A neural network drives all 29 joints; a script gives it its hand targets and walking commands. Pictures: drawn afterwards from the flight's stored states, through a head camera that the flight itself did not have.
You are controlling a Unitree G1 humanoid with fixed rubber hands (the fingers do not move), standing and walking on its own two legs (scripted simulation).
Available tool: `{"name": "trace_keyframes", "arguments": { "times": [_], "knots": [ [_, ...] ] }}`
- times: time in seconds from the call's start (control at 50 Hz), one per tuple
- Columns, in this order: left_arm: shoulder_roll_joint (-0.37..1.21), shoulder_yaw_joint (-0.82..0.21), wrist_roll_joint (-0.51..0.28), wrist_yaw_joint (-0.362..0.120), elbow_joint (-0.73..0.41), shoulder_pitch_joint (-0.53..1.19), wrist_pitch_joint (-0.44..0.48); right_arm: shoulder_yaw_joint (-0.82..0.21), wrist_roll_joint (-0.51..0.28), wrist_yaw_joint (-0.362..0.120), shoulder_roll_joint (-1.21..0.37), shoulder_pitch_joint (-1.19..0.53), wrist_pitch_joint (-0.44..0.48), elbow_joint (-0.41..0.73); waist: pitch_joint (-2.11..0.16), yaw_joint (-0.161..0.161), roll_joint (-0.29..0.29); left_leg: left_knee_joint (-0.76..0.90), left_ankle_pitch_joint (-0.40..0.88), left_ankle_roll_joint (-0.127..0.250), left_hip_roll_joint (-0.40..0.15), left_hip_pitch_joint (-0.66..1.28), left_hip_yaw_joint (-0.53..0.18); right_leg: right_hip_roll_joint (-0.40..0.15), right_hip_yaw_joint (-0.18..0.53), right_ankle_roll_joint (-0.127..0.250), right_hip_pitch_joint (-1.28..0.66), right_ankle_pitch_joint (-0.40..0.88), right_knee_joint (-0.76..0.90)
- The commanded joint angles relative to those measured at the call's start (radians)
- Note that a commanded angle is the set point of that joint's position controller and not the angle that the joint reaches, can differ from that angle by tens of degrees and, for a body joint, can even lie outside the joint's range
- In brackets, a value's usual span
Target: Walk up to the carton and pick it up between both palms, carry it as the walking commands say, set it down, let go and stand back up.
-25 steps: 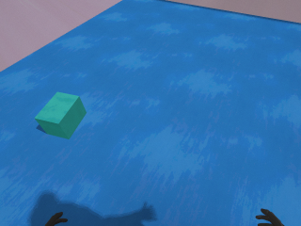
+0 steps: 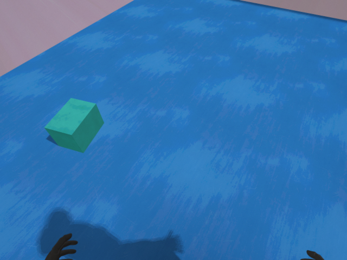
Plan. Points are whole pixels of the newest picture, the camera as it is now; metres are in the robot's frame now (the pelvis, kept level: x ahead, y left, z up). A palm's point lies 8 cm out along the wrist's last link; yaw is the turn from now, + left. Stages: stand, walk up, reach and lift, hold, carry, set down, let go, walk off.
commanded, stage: walk up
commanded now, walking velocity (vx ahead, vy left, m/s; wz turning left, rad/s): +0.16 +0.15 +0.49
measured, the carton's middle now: (77, 125) +1.06 +0.70 -0.67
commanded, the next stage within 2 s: none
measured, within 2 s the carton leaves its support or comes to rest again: neither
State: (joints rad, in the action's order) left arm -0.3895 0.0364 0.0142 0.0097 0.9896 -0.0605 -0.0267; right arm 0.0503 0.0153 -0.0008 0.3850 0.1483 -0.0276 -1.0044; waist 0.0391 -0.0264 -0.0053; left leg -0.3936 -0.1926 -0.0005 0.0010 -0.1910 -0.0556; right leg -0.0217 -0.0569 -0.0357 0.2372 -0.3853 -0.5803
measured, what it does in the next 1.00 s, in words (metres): walks ahead, turning left: left foot, then right foot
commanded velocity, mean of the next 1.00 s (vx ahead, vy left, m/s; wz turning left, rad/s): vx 0.49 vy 0.11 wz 0.41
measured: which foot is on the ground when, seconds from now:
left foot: down 0.00-0.04, up 0.06-0.40, down 0.42-0.90, up 0.92-1.00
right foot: down 0.00-0.42, up 0.44-0.88, down 0.90-1.00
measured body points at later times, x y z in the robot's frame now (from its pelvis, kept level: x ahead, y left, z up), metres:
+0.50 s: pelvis +0.11 +0.13 -0.03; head +0.14 +0.16 +0.42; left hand +0.01 +0.40 -0.18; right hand +0.34 -0.07 -0.14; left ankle +0.13 +0.26 -0.75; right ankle +0.03 -0.09 -0.68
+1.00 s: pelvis +0.37 +0.20 -0.01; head +0.41 +0.18 +0.43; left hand +0.38 +0.50 -0.12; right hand +0.48 -0.04 -0.17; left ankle +0.20 +0.28 -0.66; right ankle +0.47 +0.13 -0.75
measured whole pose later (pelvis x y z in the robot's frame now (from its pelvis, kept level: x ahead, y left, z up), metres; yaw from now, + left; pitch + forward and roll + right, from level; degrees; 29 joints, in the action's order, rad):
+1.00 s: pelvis +0.37 +0.20 -0.01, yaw +26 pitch +0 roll +2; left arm -0.24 0.05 0.03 0.01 0.89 -0.15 0.05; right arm 0.06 0.03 -0.02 0.27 0.35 0.03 -0.97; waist 0.04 -0.05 -0.04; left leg -1.13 -0.39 0.00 0.01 -0.33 -0.04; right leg -0.09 -0.16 0.03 0.37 -0.22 -0.58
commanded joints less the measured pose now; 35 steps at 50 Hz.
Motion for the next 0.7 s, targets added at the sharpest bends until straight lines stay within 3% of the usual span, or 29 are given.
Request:
{"name": "trace_keyframes", "arguments": {
  "times": [0.0, 0.02, 0.04, 0.06, 0.08, 0.1, 0.12, 0.14, 0.18, 0.26, 0.34, 0.36, 0.38, 0.4, 0.42, 0.44, 0.46, 0.48, 0.5, 0.52, 0.54, 0.58, 0.64, 0.68],
  "knots": [
    [-0.098, 0.033, -0.014, 0.039, -0.027, -0.219, 0.016, 0.051, 0.008, -0.041, 0.138, -0.087, -0.036, 0.127, -0.082, 0.094, -0.211, -0.021, 0.002, 0.115, -0.132, -0.179, -0.144, -0.095, 0.014, 0.014, -0.145, -0.067, 0.035],
    [-0.204, 0.067, -0.020, 0.046, 0.025, -0.455, 0.017, 0.042, 0.027, -0.069, 0.116, -0.249, -0.051, 0.212, -0.075, 0.234, 0.035, -0.233, -0.439, 0.046, 0.020, -0.640, -0.015, -0.255, 0.162, 0.015, -0.516, -0.100, 0.319],
    [-0.254, 0.095, 0.017, 0.062, 0.041, -0.520, 0.017, 0.002, 0.041, -0.072, 0.010, -0.283, -0.035, 0.271, -0.055, 0.230, 0.226, -0.574, -0.334, 0.008, 0.036, -0.803, -0.035, -0.490, 0.405, 0.000, -0.519, -0.098, 0.311],
    [-0.271, 0.071, 0.013, 0.075, -0.008, -0.422, 0.019, -0.002, 0.055, -0.075, -0.025, -0.221, -0.036, 0.301, -0.009, 0.169, 0.204, -0.718, -0.238, -0.019, -0.044, -0.823, -0.066, -0.633, 0.606, 0.081, -0.327, -0.365, 0.484],
    [-0.242, 0.067, 0.007, 0.063, -0.051, -0.308, 0.023, 0.024, 0.052, -0.083, 0.014, -0.158, -0.030, 0.276, -0.002, 0.105, 0.162, -0.760, -0.161, -0.024, -0.085, -0.722, -0.081, -0.558, 0.544, 0.107, -0.211, -0.407, 0.504],
    [-0.206, 0.067, 0.007, 0.051, -0.071, -0.221, 0.034, 0.037, 0.051, -0.097, 0.033, -0.094, -0.021, 0.259, 0.002, 0.048, 0.171, -0.785, -0.118, -0.030, -0.098, -0.637, -0.075, -0.490, 0.423, 0.092, -0.166, -0.364, 0.490],
    [-0.156, 0.062, 0.010, 0.039, -0.081, -0.191, 0.049, 0.049, 0.039, -0.109, 0.042, -0.052, -0.021, 0.230, 0.002, 0.020, 0.182, -0.839, -0.090, -0.040, -0.095, -0.561, -0.042, -0.426, 0.282, 0.083, -0.130, -0.253, 0.481],
    [-0.123, 0.059, 0.013, 0.033, -0.089, -0.184, 0.061, 0.046, 0.031, -0.117, 0.036, -0.037, -0.022, 0.218, 0.006, 0.016, 0.171, -0.859, -0.043, -0.047, -0.103, -0.520, -0.019, -0.385, 0.182, 0.078, -0.113, -0.158, 0.464],
    [-0.092, 0.056, 0.015, 0.024, -0.073, -0.232, 0.079, 0.031, 0.023, -0.124, -0.003, -0.073, -0.021, 0.234, 0.045, 0.042, 0.144, -0.785, 0.009, -0.053, -0.120, -0.522, 0.018, -0.352, 0.058, 0.070, -0.132, 0.025, 0.438],
    [-0.102, 0.063, 0.018, 0.011, -0.065, -0.301, 0.087, 0.001, -0.004, -0.130, -0.052, -0.182, -0.017, 0.262, 0.096, 0.089, 0.217, -0.492, 0.003, -0.046, -0.111, -0.410, 0.083, -0.343, -0.046, 0.065, -0.106, 0.047, 0.444],
    [-0.121, 0.070, 0.028, -0.005, -0.067, -0.305, 0.083, -0.001, -0.013, -0.124, -0.051, -0.179, -0.001, 0.240, 0.088, 0.080, 0.274, -0.313, -0.118, -0.020, -0.077, -0.256, 0.167, -0.349, -0.102, 0.071, -0.069, 0.026, 0.417],
    [-0.108, 0.066, 0.029, -0.015, -0.062, -0.303, 0.080, 0.005, -0.008, -0.111, -0.047, -0.131, 0.009, 0.211, 0.059, 0.067, 0.291, -0.286, -0.177, -0.016, -0.058, -0.194, 0.198, -0.331, -0.121, 0.080, -0.060, -0.021, 0.369],
    [-0.109, 0.064, 0.027, -0.020, -0.059, -0.288, 0.075, 0.019, -0.004, -0.098, -0.024, -0.043, 0.020, 0.179, 0.011, 0.012, 0.245, -0.238, -0.160, -0.010, -0.031, -0.062, 0.242, -0.306, -0.161, 0.086, -0.023, 0.017, 0.215],
    [-0.075, 0.055, 0.030, -0.023, -0.059, -0.304, 0.073, 0.040, 0.011, -0.080, 0.027, 0.106, 0.033, 0.117, -0.090, -0.054, 0.102, -0.204, -0.187, 0.008, 0.014, 0.149, 0.250, -0.241, -0.221, 0.081, 0.047, 0.117, -0.071],
    [-0.007, 0.034, 0.036, -0.027, -0.090, -0.302, 0.079, 0.068, 0.024, -0.061, 0.129, 0.290, 0.047, 0.062, -0.166, -0.131, -0.173, -0.091, -0.295, 0.049, -0.141, 0.362, -0.018, -0.162, -0.207, 0.062, 0.274, -0.067, -0.426],
    [0.053, 0.022, 0.024, -0.029, -0.178, -0.227, 0.092, 0.093, 0.014, -0.039, 0.273, 0.372, 0.058, 0.060, -0.178, -0.164, -0.438, 0.218, -0.555, 0.140, -0.441, 0.411, -0.611, -0.064, -0.109, 0.023, 0.593, -0.235, -0.687],
    [0.003, 0.028, 0.036, -0.029, -0.202, -0.133, 0.094, 0.075, -0.001, -0.033, 0.239, 0.350, 0.061, 0.063, -0.135, -0.144, -0.304, 0.236, -0.517, 0.167, -0.434, 0.317, -0.621, -0.136, 0.039, 0.035, 0.613, -0.162, -0.781],
    [0.011, 0.025, 0.032, -0.029, -0.197, -0.127, 0.099, 0.059, 0.000, -0.030, 0.169, 0.266, 0.064, 0.081, -0.057, -0.093, -0.257, 0.192, -0.381, 0.167, -0.390, 0.232, -0.545, -0.157, 0.064, 0.038, 0.608, -0.096, -0.772],
    [0.027, 0.019, 0.026, -0.031, -0.180, -0.160, 0.101, 0.044, -0.006, -0.028, 0.097, 0.175, 0.072, 0.101, -0.014, -0.031, -0.184, 0.158, -0.222, 0.154, -0.334, 0.137, -0.423, -0.182, 0.079, 0.032, 0.540, -0.007, -0.708],
    [0.030, 0.021, 0.023, -0.035, -0.158, -0.193, 0.094, 0.034, -0.009, -0.024, 0.044, 0.101, 0.079, 0.118, -0.012, 0.017, -0.150, 0.146, -0.147, 0.135, -0.277, 0.065, -0.312, -0.189, 0.079, 0.017, 0.450, 0.053, -0.649],
    [0.034, 0.025, 0.023, -0.040, -0.131, -0.229, 0.082, 0.027, -0.008, -0.021, 0.022, 0.073, 0.087, 0.120, -0.029, 0.042, -0.157, 0.144, -0.032, 0.128, -0.242, 0.021, -0.228, -0.175, 0.057, 0.004, 0.371, 0.097, -0.632],
    [0.041, 0.030, 0.025, -0.045, -0.145, -0.197, 0.061, 0.021, -0.008, -0.019, 0.007, 0.103, 0.103, 0.104, -0.036, 0.044, -0.157, 0.154, 0.081, 0.137, -0.229, 0.019, -0.176, -0.157, 0.038, -0.012, 0.341, 0.148, -0.580],
    [0.062, 0.029, 0.025, -0.054, -0.194, -0.054, 0.048, 0.015, -0.005, -0.013, -0.007, 0.178, 0.106, 0.080, 0.026, 0.011, -0.115, 0.194, 0.088, 0.154, -0.239, 0.068, -0.180, -0.144, 0.028, -0.033, 0.414, 0.206, -0.424],
    [0.082, 0.024, 0.021, -0.062, -0.219, 0.029, 0.049, 0.012, -0.002, -0.009, -0.005, 0.206, 0.106, 0.076, 0.046, -0.008, -0.102, 0.213, 0.088, 0.144, -0.225, 0.080, -0.150, -0.121, 0.011, -0.041, 0.393, 0.260, -0.275]
  ]
}}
